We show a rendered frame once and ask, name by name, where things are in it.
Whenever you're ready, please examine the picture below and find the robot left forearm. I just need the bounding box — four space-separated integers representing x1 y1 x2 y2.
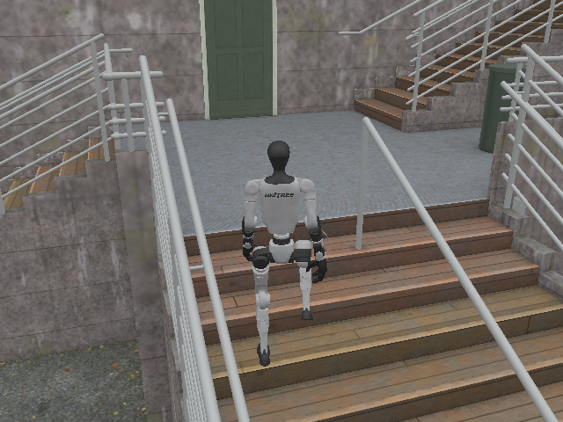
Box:
242 217 254 249

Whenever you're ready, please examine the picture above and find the robot right forearm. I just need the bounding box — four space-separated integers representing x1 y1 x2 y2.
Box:
309 216 325 261

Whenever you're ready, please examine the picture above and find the robot left upper arm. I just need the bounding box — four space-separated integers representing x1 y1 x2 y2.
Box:
244 179 261 229

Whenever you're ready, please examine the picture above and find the right robot thigh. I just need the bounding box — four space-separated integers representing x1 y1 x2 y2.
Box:
294 240 312 268

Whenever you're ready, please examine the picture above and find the left robot hand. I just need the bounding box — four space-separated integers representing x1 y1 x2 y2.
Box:
243 244 260 261

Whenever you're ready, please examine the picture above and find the right robot hand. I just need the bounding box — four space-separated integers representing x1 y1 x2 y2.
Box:
306 258 327 283

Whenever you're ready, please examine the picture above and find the humanoid robot head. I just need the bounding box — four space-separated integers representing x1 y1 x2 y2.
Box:
264 141 295 185

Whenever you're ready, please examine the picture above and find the robot right upper arm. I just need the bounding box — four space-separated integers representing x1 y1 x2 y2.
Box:
298 178 318 229

